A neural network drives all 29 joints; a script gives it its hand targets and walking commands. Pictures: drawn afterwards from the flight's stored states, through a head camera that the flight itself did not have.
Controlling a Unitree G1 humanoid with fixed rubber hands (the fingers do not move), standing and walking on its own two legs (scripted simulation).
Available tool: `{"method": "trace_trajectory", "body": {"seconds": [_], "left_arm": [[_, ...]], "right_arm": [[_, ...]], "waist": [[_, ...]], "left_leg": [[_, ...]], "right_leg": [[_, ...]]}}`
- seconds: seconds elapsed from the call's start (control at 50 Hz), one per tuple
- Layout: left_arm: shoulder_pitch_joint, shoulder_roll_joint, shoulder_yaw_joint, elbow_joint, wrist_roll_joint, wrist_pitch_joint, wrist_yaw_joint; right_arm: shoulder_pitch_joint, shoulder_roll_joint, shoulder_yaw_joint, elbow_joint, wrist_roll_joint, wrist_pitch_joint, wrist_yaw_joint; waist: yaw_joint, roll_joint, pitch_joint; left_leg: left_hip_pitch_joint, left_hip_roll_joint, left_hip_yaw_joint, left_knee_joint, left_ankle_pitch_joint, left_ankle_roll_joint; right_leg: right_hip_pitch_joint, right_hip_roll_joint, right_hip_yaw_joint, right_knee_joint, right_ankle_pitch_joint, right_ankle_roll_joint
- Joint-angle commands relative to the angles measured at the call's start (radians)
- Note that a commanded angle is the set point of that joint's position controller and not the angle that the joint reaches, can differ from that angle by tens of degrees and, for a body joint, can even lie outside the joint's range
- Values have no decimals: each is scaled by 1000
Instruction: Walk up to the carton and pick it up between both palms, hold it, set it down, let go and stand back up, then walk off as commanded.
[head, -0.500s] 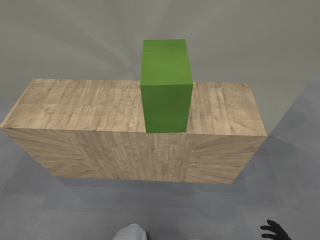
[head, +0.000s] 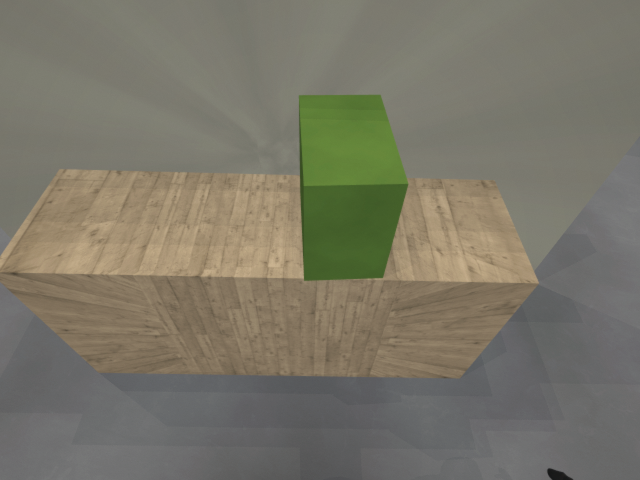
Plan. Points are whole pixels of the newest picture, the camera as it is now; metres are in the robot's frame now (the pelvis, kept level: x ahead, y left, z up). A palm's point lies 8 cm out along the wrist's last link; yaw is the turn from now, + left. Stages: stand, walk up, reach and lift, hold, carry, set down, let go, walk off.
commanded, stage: walk up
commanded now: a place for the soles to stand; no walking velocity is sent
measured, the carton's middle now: (341, 188) +0.67 -0.04 -0.07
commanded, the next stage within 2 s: none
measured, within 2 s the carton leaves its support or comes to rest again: neither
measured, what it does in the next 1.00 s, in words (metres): steps on the spot: right foot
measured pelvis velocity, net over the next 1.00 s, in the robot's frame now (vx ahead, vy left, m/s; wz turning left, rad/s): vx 0.03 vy -0.05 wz -0.01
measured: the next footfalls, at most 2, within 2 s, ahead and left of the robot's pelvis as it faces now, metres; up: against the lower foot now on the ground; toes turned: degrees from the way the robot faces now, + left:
right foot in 0.68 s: +0.11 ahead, -0.13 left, +0.00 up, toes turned +5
left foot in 1.12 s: +0.05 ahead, +0.09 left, +0.00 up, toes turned +1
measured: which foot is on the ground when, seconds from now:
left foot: down 0.00-0.78, up 0.80-1.00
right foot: up 0.00-0.66, down 0.68-1.00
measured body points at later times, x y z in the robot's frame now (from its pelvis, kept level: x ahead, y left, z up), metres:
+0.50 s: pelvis +0.04 +0.03 +0.02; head +0.06 +0.06 +0.46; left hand +0.09 +0.33 -0.12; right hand +0.10 -0.29 -0.08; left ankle +0.04 +0.07 -0.73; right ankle +0.08 -0.12 -0.69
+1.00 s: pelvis +0.03 -0.05 +0.01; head +0.06 -0.06 +0.46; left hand +0.14 +0.26 -0.08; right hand +0.10 -0.36 -0.12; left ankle +0.00 +0.08 -0.72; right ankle +0.07 -0.13 -0.73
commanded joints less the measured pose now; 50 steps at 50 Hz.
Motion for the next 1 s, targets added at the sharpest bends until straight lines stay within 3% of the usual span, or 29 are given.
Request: {"method": "trace_trajectory", "body": {"seconds": [0.0,0.02,0.08,0.14,0.18,0.24,0.28,0.38,0.42,0.46,0.52,0.58,0.62,0.66,0.68,0.7,0.76,0.82,0.88,0.98], "left_arm": [[80,228,75,41,-27,28,-12],[88,220,80,60,-25,31,-22],[89,188,78,73,-24,32,-31],[94,171,70,73,-28,30,-21],[87,169,68,64,-28,32,-14],[45,161,62,50,-29,33,-4],[30,155,58,38,-29,29,1],[-22,143,49,19,-24,21,1],[-20,140,52,16,-20,28,-1],[-15,148,55,16,-17,32,-2],[-22,153,61,7,-13,33,-6],[-3,157,64,28,-9,23,-10],[-27,183,68,30,-1,12,-8],[-116,196,58,9,2,3,-10],[-141,199,54,2,2,-2,-12],[-168,206,53,2,0,-4,-12],[-159,191,43,-1,-7,-12,-12],[-127,201,54,12,-10,-15,-7],[-110,198,55,20,-12,-12,2],[-158,189,54,10,-10,-9,4]], "right_arm": [[-64,-276,-74,-76,-31,-35,-39],[-71,-244,-67,-75,-30,-35,-38],[17,-219,-59,-54,-22,-46,-36],[78,-194,-53,-47,-10,-39,-34],[102,-186,-51,-55,-7,-35,-38],[95,-196,-55,-64,-6,-32,-46],[92,-195,-53,-68,-6,-31,-48],[81,-204,-50,-74,-13,-21,-46],[40,-203,-45,-87,-7,-24,-48],[11,-209,-44,-95,-5,-22,-47],[-30,-220,-44,-105,-5,-18,-46],[-67,-211,-33,-109,-7,-11,-36],[-57,-194,-29,-102,-5,-4,-30],[-16,-168,-18,-76,-1,6,-24],[7,-154,-13,-66,-4,9,-20],[14,-150,-11,-55,-2,10,-17],[-14,-174,-14,-34,-8,-2,-17],[-25,-175,-13,-27,-3,13,-21],[-29,-171,-11,-21,-2,26,-27],[0,-166,-15,-3,-2,33,-28]], "waist": [[19,112,81],[23,87,137],[-3,53,97],[-17,71,-42],[-24,74,-95],[-33,84,-79],[-35,85,-86],[-50,67,-94],[-32,51,-77],[-23,72,-91],[-6,56,-92],[20,33,-112],[9,-48,-113],[-32,-139,-80],[-44,-162,-74],[-49,-165,-52],[-26,-127,-89],[0,-148,-150],[13,-144,-125],[2,-149,-140]], "left_leg": [[-22,349,-457,-512,-567,-4],[-58,284,-391,-528,-533,-50],[31,210,-264,-483,-286,-124],[226,173,-168,-371,109,-156],[295,185,-151,-313,283,-165],[327,209,-153,-272,410,-146],[356,228,-166,-247,465,-106],[316,242,-161,-223,429,-28],[237,262,-157,-211,518,-17],[198,264,-156,-205,518,-13],[117,274,-164,-201,427,27],[50,222,-143,-162,168,34],[37,157,-121,-121,-43,5],[79,57,-81,-63,-239,-30],[115,26,-72,-32,-259,-43],[117,9,-76,-36,-242,-46],[151,37,-87,-127,-98,-47],[63,12,-89,-73,-171,-52],[-34,10,-124,-7,-271,-52],[-13,7,-117,-9,-237,-61]], "right_leg": [[-266,-29,42,312,-136,10],[-262,-25,52,323,-79,6],[-259,-28,31,299,50,24],[-257,-10,15,284,79,43],[-255,-15,8,256,67,44],[-275,-22,5,210,40,42],[-282,-33,-4,170,22,38],[-234,-53,-43,62,0,21],[-177,-66,-52,49,37,7],[-131,-68,-75,46,71,-3],[-64,-75,-81,26,105,-15],[31,-76,-51,-100,207,-31],[20,-121,47,-154,290,-51],[-103,-219,215,-290,132,-85],[-165,-254,271,-363,-12,-102],[-180,-260,270,-376,-27,-114],[-97,-202,199,-292,231,-65],[84,-220,237,-268,430,-28],[144,-267,304,-285,445,-52],[138,-245,260,-303,383,-52]]}}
